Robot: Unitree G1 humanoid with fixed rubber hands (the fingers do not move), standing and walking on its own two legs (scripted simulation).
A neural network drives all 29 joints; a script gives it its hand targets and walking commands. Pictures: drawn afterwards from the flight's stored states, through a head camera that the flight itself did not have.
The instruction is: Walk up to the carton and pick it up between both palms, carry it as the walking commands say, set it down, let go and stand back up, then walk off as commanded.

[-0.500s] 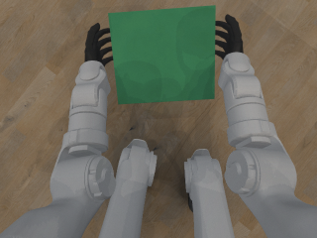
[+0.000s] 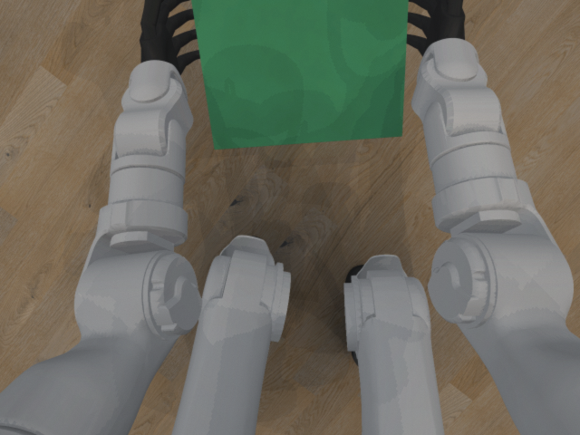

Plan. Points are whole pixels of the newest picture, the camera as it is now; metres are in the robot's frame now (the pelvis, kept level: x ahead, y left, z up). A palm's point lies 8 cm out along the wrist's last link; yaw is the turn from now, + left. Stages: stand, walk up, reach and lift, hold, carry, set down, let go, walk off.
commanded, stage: set down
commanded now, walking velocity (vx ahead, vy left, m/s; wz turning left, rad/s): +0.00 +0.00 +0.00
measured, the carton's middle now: (300, 57) +0.55 +0.07 -0.24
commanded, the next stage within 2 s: none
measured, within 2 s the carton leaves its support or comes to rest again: neither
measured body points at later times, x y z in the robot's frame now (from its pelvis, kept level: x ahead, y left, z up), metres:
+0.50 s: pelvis +0.01 +0.00 -0.03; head +0.37 +0.01 +0.24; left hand +0.51 +0.22 -0.19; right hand +0.57 -0.08 -0.20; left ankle +0.12 +0.13 -0.38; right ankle +0.09 -0.12 -0.38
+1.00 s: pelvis +0.00 +0.00 -0.03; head +0.36 +0.02 +0.23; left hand +0.52 +0.22 -0.20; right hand +0.57 -0.09 -0.20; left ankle +0.12 +0.13 -0.38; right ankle +0.09 -0.12 -0.38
